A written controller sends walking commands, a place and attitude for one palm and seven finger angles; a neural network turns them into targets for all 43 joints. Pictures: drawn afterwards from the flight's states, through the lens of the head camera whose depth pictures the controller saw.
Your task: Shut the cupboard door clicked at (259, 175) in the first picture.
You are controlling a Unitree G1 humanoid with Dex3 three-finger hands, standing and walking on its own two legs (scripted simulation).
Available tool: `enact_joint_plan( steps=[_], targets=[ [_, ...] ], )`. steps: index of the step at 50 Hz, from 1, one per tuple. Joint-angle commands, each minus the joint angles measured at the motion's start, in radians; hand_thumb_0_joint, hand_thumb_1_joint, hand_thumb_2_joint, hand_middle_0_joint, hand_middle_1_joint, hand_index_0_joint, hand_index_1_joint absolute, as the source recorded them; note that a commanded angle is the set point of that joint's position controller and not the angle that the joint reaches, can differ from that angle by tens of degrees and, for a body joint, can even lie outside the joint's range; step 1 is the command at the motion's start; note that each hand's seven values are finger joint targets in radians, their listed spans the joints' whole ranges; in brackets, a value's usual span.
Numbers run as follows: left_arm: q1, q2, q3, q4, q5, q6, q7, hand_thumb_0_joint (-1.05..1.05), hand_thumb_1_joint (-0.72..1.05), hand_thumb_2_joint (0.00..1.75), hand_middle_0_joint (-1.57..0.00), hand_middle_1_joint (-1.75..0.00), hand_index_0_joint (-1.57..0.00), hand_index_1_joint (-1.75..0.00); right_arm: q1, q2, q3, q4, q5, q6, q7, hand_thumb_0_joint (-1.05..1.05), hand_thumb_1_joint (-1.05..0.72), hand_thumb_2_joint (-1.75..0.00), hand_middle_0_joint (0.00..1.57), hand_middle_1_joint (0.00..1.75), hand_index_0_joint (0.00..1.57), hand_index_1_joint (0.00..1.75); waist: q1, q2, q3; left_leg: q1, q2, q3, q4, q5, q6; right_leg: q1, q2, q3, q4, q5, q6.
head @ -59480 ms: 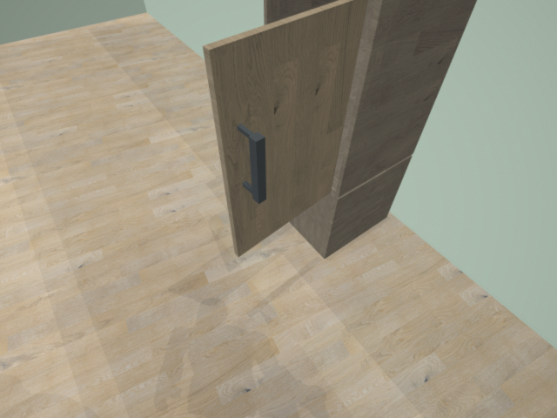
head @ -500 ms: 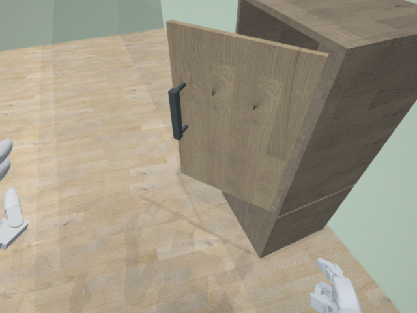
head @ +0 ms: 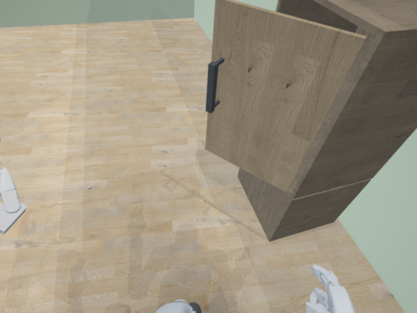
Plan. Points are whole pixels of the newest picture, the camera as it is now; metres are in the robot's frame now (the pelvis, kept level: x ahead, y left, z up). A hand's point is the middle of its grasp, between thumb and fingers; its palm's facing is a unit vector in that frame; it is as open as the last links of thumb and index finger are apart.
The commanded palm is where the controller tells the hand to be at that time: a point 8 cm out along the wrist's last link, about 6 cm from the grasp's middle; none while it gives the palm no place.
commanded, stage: step back with the hand held close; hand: left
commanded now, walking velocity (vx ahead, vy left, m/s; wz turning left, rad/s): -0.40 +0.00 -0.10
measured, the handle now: (215, 86) +0.78 +0.04 +0.02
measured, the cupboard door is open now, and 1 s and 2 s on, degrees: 38 38 38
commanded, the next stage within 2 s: stop stepping back and stand still in 0.16 s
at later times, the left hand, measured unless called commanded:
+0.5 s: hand out of the picture +0.08 +0.33 +0.19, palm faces +0.45 -0.86 -0.26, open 7.4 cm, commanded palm +0.00 +0.35 +0.20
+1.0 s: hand out of the picture +0.02 +0.34 +0.17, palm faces +0.36 -0.89 -0.29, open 7.4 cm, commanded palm -0.05 +0.39 +0.20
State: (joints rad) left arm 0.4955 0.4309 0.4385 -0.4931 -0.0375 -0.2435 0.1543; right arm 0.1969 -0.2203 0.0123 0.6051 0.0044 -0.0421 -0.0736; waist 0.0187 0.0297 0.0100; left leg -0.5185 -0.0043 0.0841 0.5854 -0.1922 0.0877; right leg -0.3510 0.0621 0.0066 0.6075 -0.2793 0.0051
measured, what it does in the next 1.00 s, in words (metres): walks backwards: left foot, then right foot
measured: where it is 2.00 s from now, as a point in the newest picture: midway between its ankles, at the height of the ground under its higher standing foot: outside the picture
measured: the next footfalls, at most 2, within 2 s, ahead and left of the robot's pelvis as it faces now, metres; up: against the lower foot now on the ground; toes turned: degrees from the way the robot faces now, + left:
left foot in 0.32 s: +0.01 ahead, +0.12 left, +0.00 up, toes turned +2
right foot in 0.72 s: -0.30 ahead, +0.02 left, +0.00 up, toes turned -16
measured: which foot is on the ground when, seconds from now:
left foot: down 0.00-0.18, up 0.20-0.30, down 0.32-0.68, up 0.70-0.94, down 0.96-1.00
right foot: down 0.00-0.32, up 0.34-0.70, down 0.72-0.96, up 0.98-1.00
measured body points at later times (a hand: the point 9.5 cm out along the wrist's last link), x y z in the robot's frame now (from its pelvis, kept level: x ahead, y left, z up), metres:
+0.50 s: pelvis -0.16 +0.06 +0.01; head -0.16 +0.13 +0.46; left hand +0.05 +0.37 +0.21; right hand -0.02 -0.17 -0.05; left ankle -0.04 +0.12 -0.72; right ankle -0.16 -0.10 -0.61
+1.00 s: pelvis -0.22 +0.11 -0.01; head -0.23 +0.14 +0.44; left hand +0.00 +0.38 +0.19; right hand -0.14 -0.17 -0.10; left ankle -0.14 +0.24 -0.72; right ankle -0.33 +0.02 -0.71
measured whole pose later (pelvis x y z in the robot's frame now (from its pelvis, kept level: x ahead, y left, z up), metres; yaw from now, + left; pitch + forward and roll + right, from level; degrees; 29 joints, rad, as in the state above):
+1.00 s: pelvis -0.22 +0.11 -0.01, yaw -7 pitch -2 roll +1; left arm 0.42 0.37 0.38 -0.51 -0.06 -0.13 0.19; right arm 0.29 -0.23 -0.01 0.67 0.00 -0.04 -0.09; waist -0.02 -0.07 0.00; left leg -0.40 0.10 0.09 0.73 -0.31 -0.01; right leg -0.16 -0.04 -0.10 0.81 -0.56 -0.03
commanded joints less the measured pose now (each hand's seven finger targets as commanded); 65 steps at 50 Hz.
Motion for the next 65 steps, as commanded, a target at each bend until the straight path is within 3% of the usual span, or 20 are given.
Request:
enact_joint_plan(
  steps=[1,6,10,13,15,16,17,21,30,32,34,36,38,42,46,49,54,57,59,65],
  targets=[
    [-0.09,0.204,0.152,-0.183,-0.002,-0.057,0.013,0.0,0.9,0.9,-0.2,-0.3,-0.2,-0.3,-0.113,-0.153,-0.071,-0.158,0.002,-0.065,-0.014,0.0,-0.9,-0.9,0.2,0.3,0.2,0.3,-0.002,0.162,-0.113,-0.209,0.265,-0.325,-0.413,-0.555,0.007,0.272,0.024,0.01,0.146,-0.096,-0.016],
    [0.028,0.265,0.217,-0.267,-0.035,-0.065,0.004,0.0,0.9,0.9,-0.2,-0.3,-0.2,-0.3,-0.107,-0.123,-0.081,-0.176,0.006,-0.072,0.012,0.0,-0.9,-0.9,0.2,0.3,0.2,0.3,-0.002,0.077,-0.196,-0.013,0.181,-0.14,-0.221,-0.439,-0.071,0.107,-0.054,0.1,-0.021,-0.256,-0.087],
    [-0.033,0.242,0.145,-0.287,-0.003,-0.049,0.022,0.0,0.9,0.9,-0.2,-0.3,-0.2,-0.3,-0.083,-0.099,-0.096,-0.112,-0.012,-0.027,0.04,0.0,-0.9,-0.9,0.2,0.3,0.2,0.3,-0.027,-0.229,-0.089,0.261,0.01,-0.089,0.701,-0.262,-0.157,-0.466,-0.452,0.526,-0.498,-0.508,-0.256],
    [-0.116,0.213,0.135,-0.271,0.003,-0.028,0.021,0.0,0.9,0.9,-0.2,-0.3,-0.2,-0.3,-0.046,-0.059,-0.04,-0.13,-0.023,-0.015,0.024,0.0,-0.9,-0.9,0.2,0.3,0.2,0.3,-0.038,-0.208,-0.014,0.257,0.08,-0.144,0.332,-0.33,-0.112,-0.373,-0.28,0.211,-0.31,-0.172,-0.107],
    [-0.237,0.175,0.082,-0.202,-0.016,-0.022,0.024,0.0,0.9,0.9,-0.2,-0.3,-0.2,-0.3,-0.042,-0.121,-0.048,-0.098,0.008,-0.032,-0.01,0.0,-0.9,-0.9,0.2,0.3,0.2,0.3,-0.062,0.123,0.039,0.194,0.098,-0.133,-0.176,-0.27,-0.096,-0.273,-0.141,0.104,0.067,-0.228,-0.034],
    [-0.317,0.152,0.053,-0.217,-0.009,-0.03,0.025,0.0,0.9,0.9,-0.2,-0.3,-0.2,-0.3,-0.041,-0.167,-0.069,-0.097,0.0,-0.06,-0.017,0.0,-0.9,-0.9,0.2,0.3,0.2,0.3,-0.062,0.405,0.088,0.034,0.3,-0.371,-0.367,-0.391,-0.021,-0.235,-0.036,0.021,0.38,-0.254,0.005],
    [-0.411,0.173,0.07,-0.231,0.011,-0.034,0.042,0.0,0.9,0.9,-0.2,-0.3,-0.2,-0.3,-0.005,-0.142,-0.072,-0.088,-0.015,-0.092,-0.018,0.0,-0.9,-0.9,0.2,0.3,0.2,0.3,-0.073,0.429,0.105,-0.076,0.428,-0.536,-0.445,-0.483,0.051,-0.233,-0.001,0.05,0.591,-0.276,0.02],
    [-0.207,0.161,0.076,-0.27,0.01,0.006,0.006,0.0,0.9,0.9,-0.2,-0.3,-0.2,-0.3,-0.065,-0.142,-0.101,-0.124,0.013,-0.113,0.05,0.0,-0.9,-0.9,0.2,0.3,0.2,0.3,-0.031,0.148,-0.099,0.1,0.33,-0.438,-0.413,-0.678,-0.033,-0.213,0.025,0.027,0.732,-0.129,0.041],
    [0.094,0.226,0.106,-0.372,-0.037,0.075,0.032,0.0,0.9,0.9,-0.2,-0.3,-0.2,-0.3,-0.075,-0.058,-0.061,-0.124,-0.028,-0.064,0.031,0.0,-0.9,-0.9,0.2,0.3,0.2,0.3,0.002,0.336,-0.184,0.188,0.118,-0.019,-0.511,-0.317,-0.277,0.34,0.142,-0.29,-0.074,-0.331,-0.056],
    [0.12,0.242,0.117,-0.313,-0.053,0.086,0.018,0.0,0.9,0.9,-0.2,-0.3,-0.2,-0.3,-0.045,-0.047,-0.055,-0.113,-0.002,-0.054,0.03,0.0,-0.9,-0.9,0.2,0.3,0.2,0.3,0.002,0.134,-0.192,0.211,0.024,0.103,-0.195,-0.158,-0.271,0.411,0.032,-0.226,-0.339,-0.162,-0.109],
    [0.007,0.306,0.155,-0.274,-0.046,0.074,0.019,0.0,0.9,0.9,-0.2,-0.3,-0.2,-0.3,-0.024,-0.064,-0.064,-0.086,0.016,-0.015,0.016,0.0,-0.9,-0.9,0.2,0.3,0.2,0.3,-0.033,-0.271,-0.097,0.046,0.028,-0.022,0.453,-0.283,-0.132,0.166,-0.33,0.11,-0.394,-0.036,-0.237],
    [-0.133,0.385,0.265,-0.243,-0.046,0.042,0.048,0.0,0.9,0.9,-0.2,-0.3,-0.2,-0.3,-0.064,-0.119,-0.05,-0.116,-0.007,-0.027,0.019,0.0,-0.9,-0.9,0.2,0.3,0.2,0.3,-0.053,-0.145,0.005,-0.223,0.076,-0.156,0.689,-0.233,-0.107,0.121,-0.49,0.284,-0.439,-0.06,-0.323],
    [-0.109,0.207,0.125,-0.05,-0.033,0.046,0.038,0.0,0.9,0.9,-0.2,-0.3,-0.2,-0.3,-0.062,-0.103,-0.072,-0.102,0.027,-0.027,0.016,0.0,-0.9,-0.9,0.2,0.3,0.2,0.3,-0.035,-0.251,0.043,-0.312,0.099,-0.098,0.638,-0.193,-0.107,0.247,-0.379,0.226,-0.362,-0.09,-0.253],
    [-0.202,0.167,0.029,-0.075,-0.012,0.051,0.029,0.0,0.9,0.9,-0.2,-0.3,-0.2,-0.3,-0.126,-0.098,-0.04,-0.095,0.009,-0.016,-0.012,0.0,-0.9,-0.9,0.2,0.3,0.2,0.3,-0.021,-0.036,0.208,-0.05,0.139,-0.007,0.335,-0.204,-0.09,-0.005,-0.346,0.082,-0.394,-0.229,-0.213],
    [-0.266,0.175,-0.012,-0.272,-0.008,0.039,0.043,0.0,0.9,0.9,-0.2,-0.3,-0.2,-0.3,-0.079,-0.111,-0.045,-0.111,0.001,-0.062,-0.032,0.0,-0.9,-0.9,0.2,0.3,0.2,0.3,-0.052,0.016,0.069,0.327,0.037,0.093,-0.006,-0.099,-0.076,-0.011,-0.208,-0.104,-0.085,-0.092,-0.143],
    [-0.217,0.27,0.106,-0.466,-0.014,-0.024,0.044,0.0,0.9,0.9,-0.2,-0.3,-0.2,-0.3,-0.064,-0.128,-0.05,-0.15,-0.011,-0.086,-0.022,0.0,-0.9,-0.9,0.2,0.3,0.2,0.3,-0.046,0.328,-0.066,0.479,0.395,-0.579,-0.316,-0.088,0.079,-0.195,-0.032,-0.035,0.437,-0.303,-0.033],
    [0.049,0.293,0.262,-0.423,-0.042,-0.025,0.036,0.0,0.9,0.9,-0.2,-0.3,-0.2,-0.3,-0.072,-0.092,-0.051,-0.113,-0.006,-0.087,0.024,0.0,-0.9,-0.9,0.2,0.3,0.2,0.3,-0.02,0.347,-0.12,0.165,0.29,-0.188,-0.285,-0.276,0.008,0.121,-0.07,-0.061,0.136,-0.192,-0.013],
    [0.184,0.237,0.251,-0.268,-0.04,-0.002,0.034,0.0,0.9,0.9,-0.2,-0.3,-0.2,-0.3,-0.047,-0.089,-0.062,-0.134,0.01,-0.064,0.038,0.0,-0.9,-0.9,0.2,0.3,0.2,0.3,-0.018,0.127,-0.134,-0.031,0.164,0.006,-0.044,-0.429,-0.075,0.326,-0.073,-0.05,-0.09,-0.142,-0.044],
    [0.154,0.221,0.214,-0.163,-0.032,0.022,0.04,0.0,0.9,0.9,-0.2,-0.3,-0.2,-0.3,-0.046,-0.086,-0.067,-0.146,0.011,-0.051,0.037,0.0,-0.9,-0.9,0.2,0.3,0.2,0.3,-0.017,-0.278,-0.05,-0.158,0.032,-0.006,0.401,-0.352,-0.111,0.196,-0.371,0.519,-0.4,-0.293,-0.189],
    [0.001,0.135,0.092,0.033,-0.002,0.015,0.051,0.0,0.9,0.9,-0.2,-0.3,-0.2,-0.3,-0.059,-0.074,-0.035,-0.086,0.003,-0.041,0.01,0.0,-0.9,-0.9,0.2,0.3,0.2,0.3,-0.031,-0.207,-0.052,-0.023,0.048,-0.003,0.233,-0.201,-0.103,0.294,-0.268,0.104,-0.189,0.564,-0.148]
  ],
)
